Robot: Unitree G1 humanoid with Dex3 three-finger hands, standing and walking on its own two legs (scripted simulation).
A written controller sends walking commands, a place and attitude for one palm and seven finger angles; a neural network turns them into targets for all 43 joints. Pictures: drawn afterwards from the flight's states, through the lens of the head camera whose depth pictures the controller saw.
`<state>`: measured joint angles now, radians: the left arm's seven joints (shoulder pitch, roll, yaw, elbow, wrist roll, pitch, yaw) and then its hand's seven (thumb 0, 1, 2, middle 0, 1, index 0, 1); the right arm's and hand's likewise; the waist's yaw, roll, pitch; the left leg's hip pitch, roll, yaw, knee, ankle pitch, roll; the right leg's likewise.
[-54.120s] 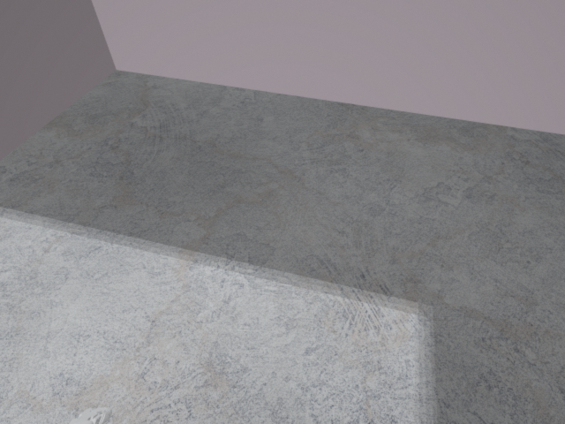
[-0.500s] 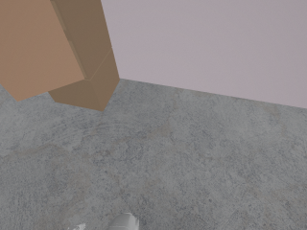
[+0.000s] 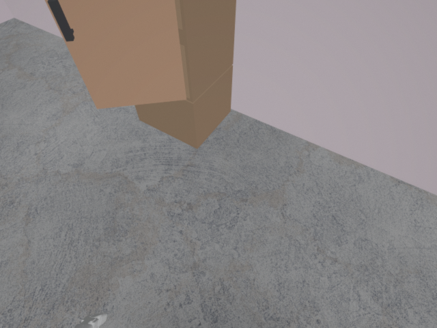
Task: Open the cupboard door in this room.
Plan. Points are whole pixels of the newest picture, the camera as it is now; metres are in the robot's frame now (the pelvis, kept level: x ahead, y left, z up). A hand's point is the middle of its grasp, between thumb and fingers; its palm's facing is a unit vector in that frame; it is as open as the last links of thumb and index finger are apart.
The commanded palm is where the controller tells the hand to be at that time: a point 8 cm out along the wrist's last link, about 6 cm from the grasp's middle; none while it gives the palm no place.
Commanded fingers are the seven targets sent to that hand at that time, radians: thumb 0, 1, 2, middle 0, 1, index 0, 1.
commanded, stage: turn to face it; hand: left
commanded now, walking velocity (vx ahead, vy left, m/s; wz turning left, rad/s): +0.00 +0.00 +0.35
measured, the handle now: (63, 17) +1.00 +0.58 +0.05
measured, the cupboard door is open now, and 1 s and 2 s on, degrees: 42 42 42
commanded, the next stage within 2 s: take the last steps up to it in 0.20 s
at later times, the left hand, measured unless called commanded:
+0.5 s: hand out of the picture -0.01 +0.20 -0.18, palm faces +0.25 -0.95 -0.21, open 7.3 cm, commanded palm none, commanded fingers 0.00 0.90 0.90 -0.20 -0.30 -0.20 -0.30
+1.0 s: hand out of the picture +0.11 +0.20 -0.15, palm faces +0.34 -0.91 -0.23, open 7.2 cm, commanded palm none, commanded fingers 0.00 0.90 0.90 -0.20 -0.30 -0.20 -0.30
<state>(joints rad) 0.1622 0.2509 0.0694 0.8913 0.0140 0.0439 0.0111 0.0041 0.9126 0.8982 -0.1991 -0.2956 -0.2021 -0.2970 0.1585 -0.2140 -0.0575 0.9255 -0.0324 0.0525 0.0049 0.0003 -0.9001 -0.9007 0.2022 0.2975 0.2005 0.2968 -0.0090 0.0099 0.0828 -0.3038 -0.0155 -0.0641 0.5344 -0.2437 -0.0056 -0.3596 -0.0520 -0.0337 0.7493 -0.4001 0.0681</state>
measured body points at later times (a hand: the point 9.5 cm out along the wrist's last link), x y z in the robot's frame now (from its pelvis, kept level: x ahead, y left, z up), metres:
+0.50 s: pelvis +0.02 +0.01 +0.00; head +0.05 +0.03 +0.44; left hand -0.03 +0.25 -0.17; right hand +0.16 -0.22 -0.14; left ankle -0.01 +0.10 -0.73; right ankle -0.01 -0.12 -0.69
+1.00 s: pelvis +0.15 +0.02 +0.01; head +0.18 +0.02 +0.46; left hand +0.09 +0.25 -0.13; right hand +0.23 -0.21 -0.15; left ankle +0.12 +0.18 -0.65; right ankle +0.14 -0.09 -0.73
